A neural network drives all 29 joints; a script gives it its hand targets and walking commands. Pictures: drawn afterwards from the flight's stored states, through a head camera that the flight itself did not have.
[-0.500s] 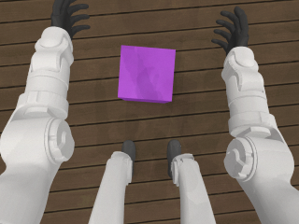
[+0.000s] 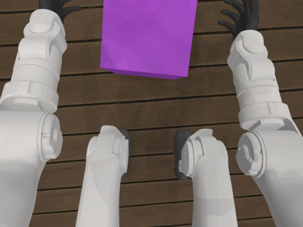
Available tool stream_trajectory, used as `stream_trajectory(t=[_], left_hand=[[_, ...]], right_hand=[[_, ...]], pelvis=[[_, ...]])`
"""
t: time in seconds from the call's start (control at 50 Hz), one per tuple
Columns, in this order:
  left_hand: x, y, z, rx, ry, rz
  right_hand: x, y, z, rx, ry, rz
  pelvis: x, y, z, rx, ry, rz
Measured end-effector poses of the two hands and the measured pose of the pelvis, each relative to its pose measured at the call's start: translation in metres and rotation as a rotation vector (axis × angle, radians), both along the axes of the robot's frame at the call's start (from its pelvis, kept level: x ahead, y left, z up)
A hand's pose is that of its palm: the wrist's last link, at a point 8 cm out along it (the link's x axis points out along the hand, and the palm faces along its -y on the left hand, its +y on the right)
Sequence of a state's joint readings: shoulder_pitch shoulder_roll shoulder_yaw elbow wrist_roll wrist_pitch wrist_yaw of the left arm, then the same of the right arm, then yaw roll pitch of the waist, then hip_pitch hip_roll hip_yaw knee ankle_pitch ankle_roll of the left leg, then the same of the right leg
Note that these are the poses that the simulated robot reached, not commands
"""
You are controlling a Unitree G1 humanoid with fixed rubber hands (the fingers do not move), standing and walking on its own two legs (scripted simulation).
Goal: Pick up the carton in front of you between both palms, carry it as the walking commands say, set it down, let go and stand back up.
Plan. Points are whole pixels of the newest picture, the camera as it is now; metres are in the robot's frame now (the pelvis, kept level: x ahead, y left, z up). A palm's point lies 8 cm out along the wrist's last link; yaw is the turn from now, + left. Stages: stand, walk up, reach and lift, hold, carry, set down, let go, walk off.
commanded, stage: reach and lift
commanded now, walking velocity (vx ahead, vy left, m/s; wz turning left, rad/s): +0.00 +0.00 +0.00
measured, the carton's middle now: (147, 40) +0.54 +0.04 -0.33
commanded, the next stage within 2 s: none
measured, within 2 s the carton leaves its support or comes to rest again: leaves its support in 1.20 s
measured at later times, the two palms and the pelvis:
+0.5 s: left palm (82, 26) +0.55 +0.21 -0.27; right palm (216, 41) +0.54 -0.14 -0.27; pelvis -0.01 +0.01 -0.09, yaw -1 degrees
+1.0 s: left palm (89, 23) +0.55 +0.19 -0.25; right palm (207, 37) +0.54 -0.11 -0.26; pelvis -0.02 +0.00 -0.08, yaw +0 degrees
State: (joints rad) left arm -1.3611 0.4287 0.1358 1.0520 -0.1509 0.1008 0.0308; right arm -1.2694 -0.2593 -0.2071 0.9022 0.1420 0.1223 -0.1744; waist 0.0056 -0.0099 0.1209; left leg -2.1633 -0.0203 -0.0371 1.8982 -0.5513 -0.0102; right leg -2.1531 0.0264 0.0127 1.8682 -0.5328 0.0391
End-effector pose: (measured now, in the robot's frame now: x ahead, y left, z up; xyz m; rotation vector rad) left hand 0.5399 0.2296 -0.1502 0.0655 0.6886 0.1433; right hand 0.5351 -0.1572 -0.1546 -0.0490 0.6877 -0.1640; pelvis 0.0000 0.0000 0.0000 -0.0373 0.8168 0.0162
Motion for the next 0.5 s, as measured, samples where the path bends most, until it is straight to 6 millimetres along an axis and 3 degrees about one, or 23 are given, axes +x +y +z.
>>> stream_trajectory(t=[0.14,0.32,0.4,0.5], left_hand=[[0.002,-0.003,-0.045,-0.002,0.014,0.005],[0.002,-0.01,-0.108,-0.002,0.037,-0.009],[0.002,-0.013,-0.122,-0.003,0.042,-0.012],[0.008,-0.018,-0.116,-0.021,0.016,-0.011]], right_hand=[[-0.001,0.005,-0.045,0.002,0.03,0.004],[0.0,0.009,-0.104,0.016,0.056,0.002],[0.001,0.011,-0.115,0.013,0.047,0.012],[0.003,0.013,-0.114,0.011,0.037,0.02]], pelvis=[[-0.015,0.001,-0.044,-0.005,-0.097,-0.002],[-0.02,0.004,-0.08,-0.007,-0.172,-0.006],[-0.017,0.006,-0.087,-0.006,-0.208,-0.004],[-0.013,0.005,-0.091,-0.007,-0.209,-0.005]])
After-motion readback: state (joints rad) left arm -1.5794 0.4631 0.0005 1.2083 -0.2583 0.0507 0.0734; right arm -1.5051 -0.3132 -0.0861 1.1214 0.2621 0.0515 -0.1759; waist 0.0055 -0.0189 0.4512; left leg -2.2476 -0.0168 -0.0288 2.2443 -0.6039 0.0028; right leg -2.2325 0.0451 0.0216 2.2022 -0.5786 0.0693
